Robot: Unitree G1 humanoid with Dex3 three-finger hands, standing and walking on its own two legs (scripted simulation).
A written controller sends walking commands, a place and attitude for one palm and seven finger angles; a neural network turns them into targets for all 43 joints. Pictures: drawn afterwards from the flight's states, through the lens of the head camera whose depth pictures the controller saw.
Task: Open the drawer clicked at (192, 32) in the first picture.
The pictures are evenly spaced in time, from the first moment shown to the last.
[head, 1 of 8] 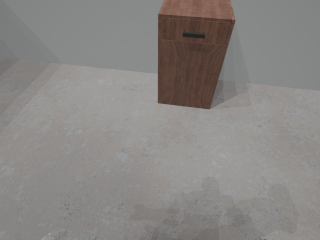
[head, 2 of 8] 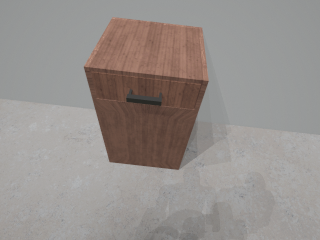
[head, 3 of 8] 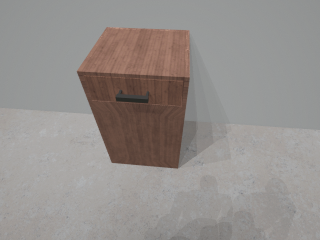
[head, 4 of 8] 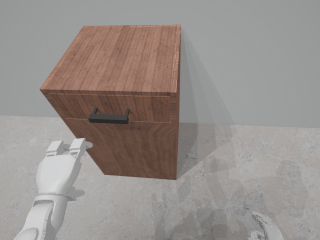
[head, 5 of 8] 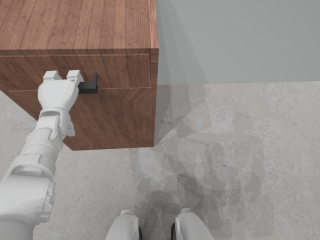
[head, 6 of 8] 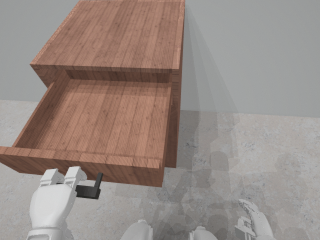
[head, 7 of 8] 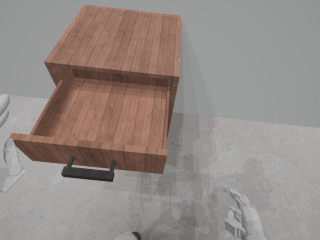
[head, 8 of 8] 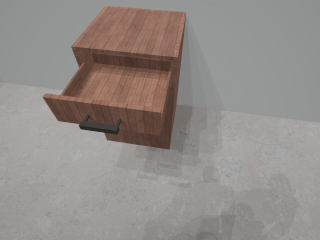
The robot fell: no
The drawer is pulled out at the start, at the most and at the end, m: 0.00 0.30 0.30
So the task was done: yes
